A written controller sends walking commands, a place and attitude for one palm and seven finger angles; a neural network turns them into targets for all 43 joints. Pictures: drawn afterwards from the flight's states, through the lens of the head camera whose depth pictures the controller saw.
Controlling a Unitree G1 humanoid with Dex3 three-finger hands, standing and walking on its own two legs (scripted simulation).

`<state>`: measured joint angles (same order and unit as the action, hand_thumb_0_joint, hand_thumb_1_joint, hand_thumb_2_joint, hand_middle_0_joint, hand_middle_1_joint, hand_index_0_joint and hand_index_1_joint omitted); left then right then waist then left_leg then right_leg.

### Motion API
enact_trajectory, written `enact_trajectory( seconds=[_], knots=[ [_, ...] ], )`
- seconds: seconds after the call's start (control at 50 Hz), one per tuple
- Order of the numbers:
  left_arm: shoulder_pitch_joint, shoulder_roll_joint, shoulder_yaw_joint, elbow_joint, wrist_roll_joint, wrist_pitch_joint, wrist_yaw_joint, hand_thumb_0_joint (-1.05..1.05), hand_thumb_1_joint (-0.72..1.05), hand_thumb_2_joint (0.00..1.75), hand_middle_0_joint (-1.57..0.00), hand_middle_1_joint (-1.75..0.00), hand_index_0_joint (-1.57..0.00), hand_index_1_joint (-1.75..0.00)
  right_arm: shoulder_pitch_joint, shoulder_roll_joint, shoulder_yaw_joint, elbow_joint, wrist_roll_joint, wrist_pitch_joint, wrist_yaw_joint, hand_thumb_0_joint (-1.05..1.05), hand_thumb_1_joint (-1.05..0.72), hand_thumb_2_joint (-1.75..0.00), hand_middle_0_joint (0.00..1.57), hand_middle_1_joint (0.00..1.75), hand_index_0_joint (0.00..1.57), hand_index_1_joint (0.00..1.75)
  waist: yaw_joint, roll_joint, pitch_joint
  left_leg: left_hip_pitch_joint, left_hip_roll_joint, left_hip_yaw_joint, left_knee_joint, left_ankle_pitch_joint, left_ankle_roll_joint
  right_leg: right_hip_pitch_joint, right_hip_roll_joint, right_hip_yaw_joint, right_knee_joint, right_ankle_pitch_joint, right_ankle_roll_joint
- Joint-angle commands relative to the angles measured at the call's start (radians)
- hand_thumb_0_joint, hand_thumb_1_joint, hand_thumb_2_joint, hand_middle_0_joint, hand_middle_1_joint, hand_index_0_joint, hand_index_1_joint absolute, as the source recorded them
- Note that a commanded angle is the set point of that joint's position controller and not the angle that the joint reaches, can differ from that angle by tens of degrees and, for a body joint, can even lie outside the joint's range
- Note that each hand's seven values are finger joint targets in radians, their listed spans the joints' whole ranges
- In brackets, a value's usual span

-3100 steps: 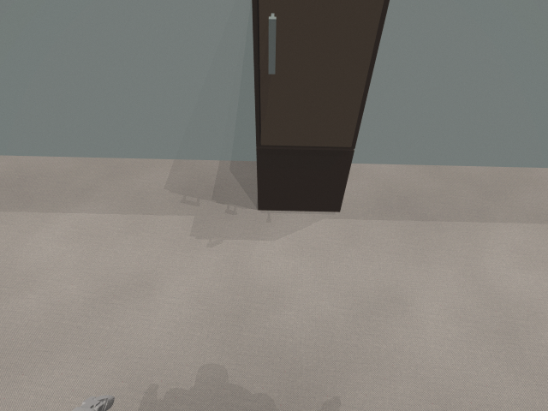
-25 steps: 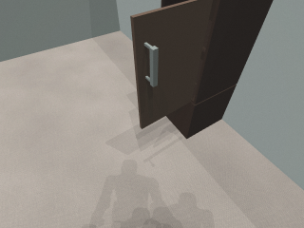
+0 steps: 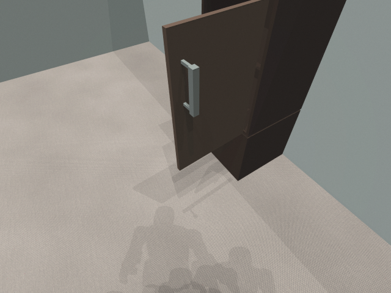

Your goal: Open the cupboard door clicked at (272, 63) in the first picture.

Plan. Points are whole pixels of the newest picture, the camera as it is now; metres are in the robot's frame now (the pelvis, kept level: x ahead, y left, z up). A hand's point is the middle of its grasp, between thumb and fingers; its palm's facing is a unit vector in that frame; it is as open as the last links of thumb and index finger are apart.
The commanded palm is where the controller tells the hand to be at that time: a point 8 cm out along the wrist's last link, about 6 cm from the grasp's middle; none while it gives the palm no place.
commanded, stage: look to check the result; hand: left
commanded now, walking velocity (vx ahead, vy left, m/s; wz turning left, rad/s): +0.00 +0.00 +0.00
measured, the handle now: (189, 89) +0.65 +0.06 +0.06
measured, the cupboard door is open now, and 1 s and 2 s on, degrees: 94 94 94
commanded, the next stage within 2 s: stand and wait in 0.52 s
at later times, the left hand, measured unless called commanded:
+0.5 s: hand out of the picture +0.09 +0.22 -0.15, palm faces -0.01 -0.95 -0.32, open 7.4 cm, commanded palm none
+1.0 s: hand out of the picture +0.13 +0.21 -0.15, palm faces -0.01 -0.95 -0.33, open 7.4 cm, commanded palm none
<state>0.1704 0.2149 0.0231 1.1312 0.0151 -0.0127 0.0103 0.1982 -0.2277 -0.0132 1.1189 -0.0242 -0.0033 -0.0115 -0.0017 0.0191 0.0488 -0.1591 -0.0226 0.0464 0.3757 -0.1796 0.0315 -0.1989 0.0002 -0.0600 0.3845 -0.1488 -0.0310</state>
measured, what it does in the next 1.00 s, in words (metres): stands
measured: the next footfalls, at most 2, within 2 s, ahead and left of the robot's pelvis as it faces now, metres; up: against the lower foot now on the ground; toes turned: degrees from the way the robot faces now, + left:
none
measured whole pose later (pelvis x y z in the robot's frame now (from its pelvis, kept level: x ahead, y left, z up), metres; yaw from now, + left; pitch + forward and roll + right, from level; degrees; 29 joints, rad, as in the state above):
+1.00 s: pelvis +0.04 -0.02 +0.00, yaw +0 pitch -1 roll +0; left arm 0.09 0.29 0.02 1.14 0.01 -0.02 0.01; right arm 0.11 -0.31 0.00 1.13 -0.02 0.00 -0.01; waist -0.01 0.02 0.05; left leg -0.06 0.01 0.04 0.29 -0.20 0.00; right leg -0.11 0.04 -0.06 0.30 -0.17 -0.06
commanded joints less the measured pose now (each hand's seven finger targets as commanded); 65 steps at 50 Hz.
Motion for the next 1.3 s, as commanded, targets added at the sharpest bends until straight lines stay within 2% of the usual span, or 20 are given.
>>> enact_trajectory(
  seconds=[0.0,0.2,0.24,0.38,0.5,0.58,0.66,0.84,0.88,1.0,1.08,1.2,1.24,1.28],
  knots=[
    [-0.005,0.186,0.031,-0.041,-0.001,-0.020,0.015,0.00,0.90,0.90,-0.20,-0.30,-0.20,-0.30,0.004,-0.153,-0.027,-0.034,0.003,-0.011,-0.009,0.00,-0.90,-0.90,0.20,0.30,0.20,0.30,-0.005,0.001,-0.014,-0.015,0.132,-0.126,-0.100,0.015,0.008,0.021,-0.120,0.139,-0.101,-0.029,-0.026],
    [-0.047,0.230,0.031,-0.040,-0.002,-0.026,0.013,0.00,0.90,0.90,-0.20,-0.30,-0.20,-0.30,-0.041,-0.202,-0.027,-0.031,0.004,-0.012,-0.006,0.00,-0.90,-0.90,0.20,0.30,0.20,0.30,-0.008,-0.021,-0.049,0.033,0.139,-0.122,-0.105,0.067,0.004,0.058,-0.129,0.140,-0.115,0.039,-0.025],
    [-0.054,0.238,0.031,-0.038,-0.003,-0.027,0.013,0.00,0.90,0.90,-0.20,-0.30,-0.20,-0.30,-0.050,-0.208,-0.026,-0.029,0.005,-0.012,-0.006,0.00,-0.90,-0.90,0.20,0.30,0.20,0.30,-0.007,-0.009,-0.052,0.037,0.138,-0.121,-0.110,0.066,0.002,0.065,-0.130,0.144,-0.120,0.045,-0.024],
    [-0.071,0.259,0.030,-0.040,-0.003,-0.026,0.011,0.00,0.90,0.90,-0.20,-0.30,-0.20,-0.30,-0.073,-0.234,-0.025,-0.030,0.005,-0.008,-0.003,0.00,-0.90,-0.90,0.20,0.30,0.20,0.30,-0.004,-0.014,-0.034,0.042,0.139,-0.121,-0.117,0.046,0.001,0.057,-0.128,0.150,-0.140,0.006,-0.023],
    [-0.084,0.271,0.030,-0.039,-0.004,-0.030,0.012,0.00,0.90,0.90,-0.20,-0.30,-0.20,-0.30,-0.081,-0.245,-0.023,-0.027,0.005,-0.012,-0.003,0.00,-0.90,-0.90,0.20,0.30,0.20,0.30,-0.007,-0.023,-0.076,0.062,0.142,-0.116,-0.114,0.095,-0.002,0.098,-0.134,0.149,-0.131,0.096,-0.020],
    [-0.089,0.275,0.031,-0.045,-0.004,-0.030,0.012,0.00,0.90,0.90,-0.20,-0.30,-0.20,-0.30,-0.087,-0.254,-0.022,-0.031,0.006,-0.013,-0.005,0.00,-0.90,-0.90,0.20,0.30,0.20,0.30,-0.005,-0.017,-0.071,0.064,0.145,-0.112,-0.117,0.110,-0.004,0.102,-0.131,0.147,-0.127,0.130,-0.020],
    [-0.091,0.277,0.029,-0.042,-0.006,-0.031,0.012,0.00,0.90,0.90,-0.20,-0.30,-0.20,-0.30,-0.091,-0.256,-0.021,-0.030,0.005,-0.015,-0.006,0.00,-0.90,-0.90,0.20,0.30,0.20,0.30,-0.007,-0.015,-0.094,0.084,0.150,-0.110,-0.119,0.149,-0.005,0.121,-0.134,0.143,-0.115,0.186,-0.022],
    [-0.096,0.282,0.031,-0.046,-0.006,-0.033,0.014,0.00,0.90,0.90,-0.20,-0.30,-0.20,-0.30,-0.096,-0.259,-0.022,-0.034,0.006,-0.016,-0.009,0.00,-0.90,-0.90,0.20,0.30,0.20,0.30,-0.008,-0.022,-0.092,0.101,0.150,-0.104,-0.115,0.175,-0.007,0.130,-0.135,0.144,-0.118,0.244,-0.020],
    [-0.097,0.283,0.031,-0.047,-0.005,-0.032,0.014,0.00,0.90,0.90,-0.20,-0.30,-0.20,-0.30,-0.099,-0.262,-0.022,-0.035,0.007,-0.014,-0.009,0.00,-0.90,-0.90,0.20,0.30,0.20,0.30,-0.007,-0.023,-0.074,0.094,0.149,-0.100,-0.118,0.152,-0.007,0.117,-0.133,0.145,-0.126,0.217,-0.018],
    [-0.097,0.282,0.031,-0.047,-0.006,-0.033,0.014,0.00,0.90,0.90,-0.20,-0.30,-0.20,-0.30,-0.096,-0.260,-0.022,-0.035,0.006,-0.013,-0.009,0.00,-0.90,-0.90,0.20,0.30,0.20,0.30,-0.011,-0.030,-0.079,0.100,0.149,-0.098,-0.120,0.136,-0.008,0.122,-0.133,0.151,-0.135,0.206,-0.016],
    [-0.091,0.286,0.033,-0.050,-0.005,-0.035,0.014,0.00,0.90,0.90,-0.20,-0.30,-0.20,-0.30,-0.095,-0.261,-0.023,-0.037,0.007,-0.014,-0.010,0.00,-0.90,-0.90,0.20,0.30,0.20,0.30,-0.008,-0.020,-0.088,0.108,0.148,-0.094,-0.114,0.156,-0.007,0.131,-0.134,0.154,-0.133,0.245,-0.015],
    [-0.094,0.286,0.030,-0.047,-0.007,-0.034,0.014,0.00,0.90,0.90,-0.20,-0.30,-0.20,-0.30,-0.087,-0.258,-0.023,-0.034,0.007,-0.012,-0.010,0.00,-0.90,-0.90,0.20,0.30,0.20,0.30,-0.011,-0.030,-0.068,0.101,0.149,-0.094,-0.122,0.135,-0.008,0.124,-0.133,0.153,-0.141,0.221,-0.013],
    [-0.090,0.286,0.030,-0.047,-0.007,-0.034,0.013,0.00,0.90,0.90,-0.20,-0.30,-0.20,-0.30,-0.085,-0.260,-0.022,-0.034,0.006,-0.012,-0.010,0.00,-0.90,-0.90,0.20,0.30,0.20,0.30,-0.011,-0.017,-0.074,0.101,0.149,-0.092,-0.122,0.128,-0.010,0.127,-0.134,0.158,-0.144,0.213,-0.013],
    [-0.084,0.290,0.032,-0.047,-0.007,-0.035,0.015,0.00,0.90,0.90,-0.20,-0.30,-0.20,-0.30,-0.086,-0.262,-0.023,-0.035,0.008,-0.012,-0.011,0.00,-0.90,-0.90,0.20,0.30,0.20,0.30,-0.008,-0.032,-0.075,0.105,0.147,-0.092,-0.116,0.134,-0.008,0.126,-0.133,0.156,-0.145,0.228,-0.009]
  ],
)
